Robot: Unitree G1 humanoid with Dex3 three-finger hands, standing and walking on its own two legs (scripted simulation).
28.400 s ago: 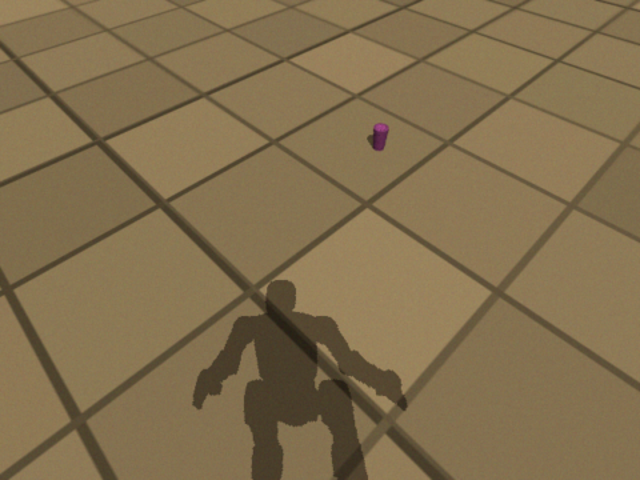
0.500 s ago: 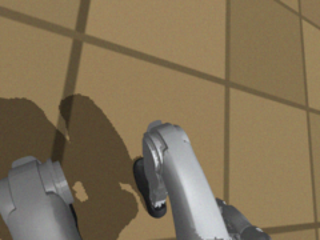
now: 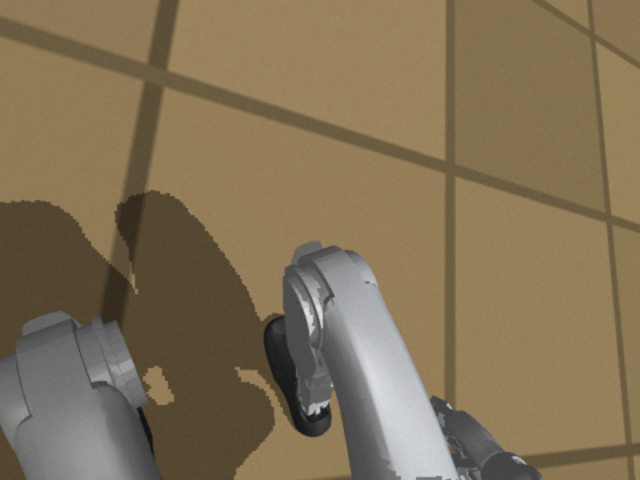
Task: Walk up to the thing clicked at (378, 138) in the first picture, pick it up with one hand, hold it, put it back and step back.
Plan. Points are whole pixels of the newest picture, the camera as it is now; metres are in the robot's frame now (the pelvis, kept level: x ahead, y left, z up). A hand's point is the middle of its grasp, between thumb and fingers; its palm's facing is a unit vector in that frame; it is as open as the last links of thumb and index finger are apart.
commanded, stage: close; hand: left
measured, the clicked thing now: out of the picture +0.45 +0.35 -0.25
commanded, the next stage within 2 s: settle in 2.00 s
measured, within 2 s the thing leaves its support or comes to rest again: neither
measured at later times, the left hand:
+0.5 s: hand out of the picture +0.44 +0.38 -0.20, palm faces -0.46 -0.13 -0.88, open 10.3 cm
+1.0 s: hand out of the picture +0.44 +0.38 -0.20, palm faces -0.44 -0.14 -0.89, open 6.7 cm
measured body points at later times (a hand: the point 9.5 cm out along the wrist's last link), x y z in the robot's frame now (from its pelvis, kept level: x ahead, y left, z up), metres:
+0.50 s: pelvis +0.00 +0.00 +0.00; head +0.26 +0.13 +0.35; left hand +0.46 +0.38 -0.15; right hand +0.06 -0.26 -0.06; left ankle +0.07 +0.13 -0.27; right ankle +0.12 -0.13 -0.27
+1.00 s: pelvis +0.00 +0.00 +0.00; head +0.26 +0.13 +0.34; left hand +0.46 +0.38 -0.15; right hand +0.07 -0.26 -0.07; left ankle +0.07 +0.13 -0.27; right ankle +0.12 -0.13 -0.27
